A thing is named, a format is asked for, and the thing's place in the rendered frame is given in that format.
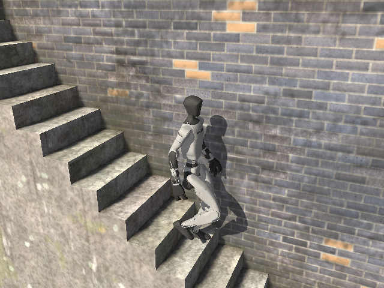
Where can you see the stairs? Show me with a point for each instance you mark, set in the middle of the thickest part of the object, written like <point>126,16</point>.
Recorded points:
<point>77,210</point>

